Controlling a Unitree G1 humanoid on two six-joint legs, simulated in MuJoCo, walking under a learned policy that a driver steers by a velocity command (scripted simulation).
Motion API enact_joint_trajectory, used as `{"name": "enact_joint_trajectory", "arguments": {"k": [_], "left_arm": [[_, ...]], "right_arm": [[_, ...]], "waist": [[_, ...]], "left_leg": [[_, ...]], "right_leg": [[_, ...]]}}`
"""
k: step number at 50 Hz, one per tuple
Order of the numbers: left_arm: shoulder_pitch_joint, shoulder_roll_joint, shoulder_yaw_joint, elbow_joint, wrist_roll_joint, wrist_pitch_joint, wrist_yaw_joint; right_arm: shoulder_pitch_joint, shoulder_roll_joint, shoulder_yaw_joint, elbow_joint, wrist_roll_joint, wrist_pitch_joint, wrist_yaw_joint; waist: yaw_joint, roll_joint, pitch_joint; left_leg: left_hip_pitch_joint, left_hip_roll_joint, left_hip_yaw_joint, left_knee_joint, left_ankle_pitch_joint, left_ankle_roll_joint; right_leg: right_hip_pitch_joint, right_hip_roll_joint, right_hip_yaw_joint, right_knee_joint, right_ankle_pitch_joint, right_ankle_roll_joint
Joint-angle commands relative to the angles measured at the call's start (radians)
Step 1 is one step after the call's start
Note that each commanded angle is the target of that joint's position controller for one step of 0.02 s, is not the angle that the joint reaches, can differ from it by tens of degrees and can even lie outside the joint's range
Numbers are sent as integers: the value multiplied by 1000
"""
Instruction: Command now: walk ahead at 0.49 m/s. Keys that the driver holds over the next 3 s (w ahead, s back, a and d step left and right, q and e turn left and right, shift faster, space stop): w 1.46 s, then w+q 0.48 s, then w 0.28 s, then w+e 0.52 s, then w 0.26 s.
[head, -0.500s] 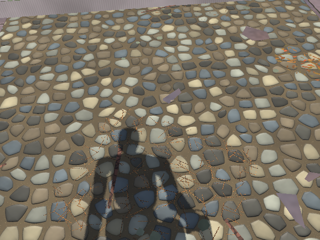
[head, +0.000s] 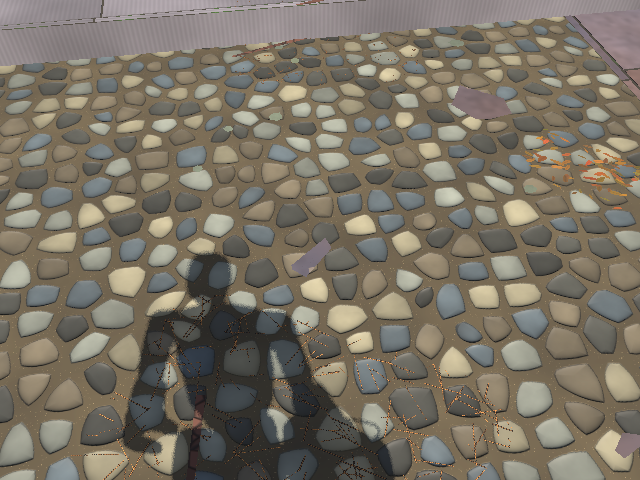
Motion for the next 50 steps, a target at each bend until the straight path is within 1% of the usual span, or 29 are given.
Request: {"name": "enact_joint_trajectory", "arguments": {"k": [1, 5, 10, 12, 13, 14, 15, 16, 17, 18, 19, 20, 22, 23, 25, 28, 32, 36, 38, 40, 41, 42, 43, 44, 45, 46, 47, 48, 50], "left_arm": [[33, 45, 13, -42, 12, 4, 7], [-129, 28, 6, -84, 3, -8, -6], [-249, 45, 3, -134, -10, -17, -36], [-221, 67, 11, -138, -10, -26, -46], [-160, 87, 21, -125, -9, -30, -47], [-20, 126, 45, -82, -8, -32, -44], [187, 205, 72, -34, 1, -34, -36], [302, 304, 97, -6, 11, -24, -37], [301, 211, 70, -7, 9, -24, -39], [205, 158, 52, -25, 6, -26, -39], [108, 125, 39, -50, 6, -24, -40], [48, 96, 30, -57, 11, -24, -46], [22, 64, 21, -47, 18, -29, -53], [40, 72, 23, -34, 17, -32, -53], [78, 102, 32, -11, 17, -34, -45], [127, 114, 34, 12, 15, -23, -27], [182, 128, 35, 37, 5, -15, -14], [244, 135, 40, 76, -2, -1, -10], [247, 141, 46, 87, -5, 8, -5], [225, 155, 52, 87, -6, 16, -1], [203, 164, 54, 82, -5, 21, -1], [183, 153, 50, 77, -2, 27, -1], [179, 124, 36, 58, 9, 27, -2], [297, 6, 0, 47, 14, 7, -14], [286, 31, 3, 64, -2, -22, -21], [191, 119, 27, 35, -30, -37, -24], [118, 131, 29, 14, -34, -42, -19], [81, 123, 35, 9, -20, -36, -11], [120, 82, 40, 18, -7, -6, -3]], "right_arm": [[-41, -133, -21, -55, 2, -18, -20], [39, -161, -26, -38, 18, -4, -34], [112, -170, -32, -5, 27, 17, -37], [101, -183, -38, -3, 27, 28, -39], [80, -189, -39, -8, 26, 33, -39], [64, -173, -33, -14, 21, 39, -39], [55, -132, -14, -39, 5, 38, -39], [165, -12, 21, -49, 7, 14, -29], [144, -76, 8, -36, 24, -12, -25], [58, -157, -13, -66, 48, -26, -21], [-4, -161, -15, -83, 48, -27, -26], [-38, -147, -19, -89, 32, -21, -31], [-6, -110, -24, -80, 22, 9, -36], [8, -91, -22, -75, 21, 19, -37], [-30, -90, -26, -92, 16, 30, -41], [-146, -83, -28, -131, 9, 29, -40], [-287, -65, -21, -168, 15, 21, -28], [-393, -67, -16, -206, 25, 13, -10], [-416, -76, -17, -224, 27, 6, 3], [-378, -98, -25, -222, 27, -1, 10], [-313, -120, -37, -206, 26, -3, 9], [-169, -156, -60, -160, 24, -3, 4], [23, -219, -84, -110, 17, -2, -5], [150, -321, -109, -85, 0, 5, -10], [148, -249, -84, -83, 8, 7, -7], [58, -195, -68, -95, 17, 4, -8], [-37, -158, -56, -119, 17, 4, -8], [-103, -125, -45, -128, 10, 3, -4], [-135, -90, -35, -119, -4, -3, 3]], "waist": [[47, 74, 54], [-12, 76, 54], [-47, 92, 81], [-18, 106, 65], [22, 116, 33], [90, 104, -48], [166, 32, -201], [139, -228, -333], [149, -205, -366], [127, -146, -224], [96, -66, -148], [69, -14, -82], [19, -42, -46], [11, -38, -36], [7, -20, -7], [32, -11, 19], [74, -19, 51], [105, -22, 90], [96, -25, 96], [63, -41, 66], [24, -56, 23], [-48, -48, -59], [-118, 5, -193], [-86, 250, -347], [-91, 282, -411], [-77, 224, -250], [-47, 147, -152], [-15, 90, -79], [42, 127, -43]], "left_leg": [[-106, 280, -206, -203, 73, 171], [-21, 264, -158, -185, 85, 127], [145, 329, -180, -112, 59, 112], [187, 351, -193, -54, 117, 96], [187, 341, -180, 16, 245, 81], [163, 289, -137, 181, 403, 57], [-1, 226, -76, 475, 323, 20], [-432, 48, -17, 865, -107, -58], [-559, 56, -172, 1023, -406, -43], [-631, 115, -183, 1064, -343, -20], [-600, 171, -152, 1031, -250, -16], [-564, 203, -140, 963, -185, -20], [-459, 236, -138, 878, -119, -29], [-447, 235, -128, 858, -103, -37], [-497, 240, -123, 792, -41, -53], [-571, 239, -117, 623, 93, -72], [-526, 204, -81, 398, 235, -73], [-547, 186, -75, 291, 204, -57], [-545, 180, -76, 257, 145, -36], [-452, 155, -56, 231, 74, -11], [-339, 122, -27, 223, 51, 5], [-145, 85, 2, 209, 58, 29], [163, 180, -104, 244, 82, 80], [564, 441, -564, 180, -59, 243], [597, 493, -815, 27, -140, 268], [468, 459, -673, 13, -163, 208], [304, 422, -527, -7, -105, 171], [152, 380, -425, -44, -30, 149], [0, 321, -313, -108, 27, 128]], "right_leg": [[-19, -42, 2, -145, 162, 27], [17, 5, -38, -433, 307, 35], [11, 33, -42, -581, 214, 14], [74, 51, -53, -622, 134, -15], [169, 77, -76, -643, 107, -32], [351, 110, -99, -662, 102, -59], [654, -14, 38, -639, 123, -122], [1039, -246, 485, -720, -37, -277], [1049, -275, 677, -834, -99, -281], [926, -248, 535, -841, -77, -232], [782, -208, 393, -860, 11, -205], [655, -165, 301, -900, 82, -193], [531, -106, 190, -959, 149, -175], [507, -96, 155, -975, 199, -183], [506, -93, 110, -997, 281, -194], [545, -86, 64, -1012, 315, -184], [565, -63, 9, -1030, 256, -157], [678, -106, 11, -998, 239, -154], [736, -134, 18, -960, 276, -145], [761, -144, 14, -899, 399, -128], [755, -131, -1, -825, 559, -115], [717, -84, -37, -661, 690, -93], [542, -29, -76, -399, 565, -59], [120, 146, -104, 17, 81, 19], [-19, 179, 53, 181, -360, 10], [-110, 115, 65, 238, -315, -11], [-99, 55, 31, 200, -215, -21], [-53, 17, 13, 132, -139, -18], [66, -23, 17, 44, -65, -16]]}}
